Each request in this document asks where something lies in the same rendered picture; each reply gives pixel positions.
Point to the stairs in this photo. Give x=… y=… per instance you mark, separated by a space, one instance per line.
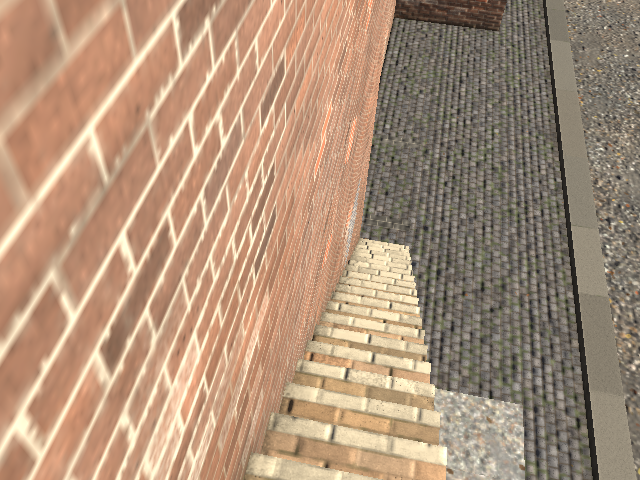
x=361 y=406

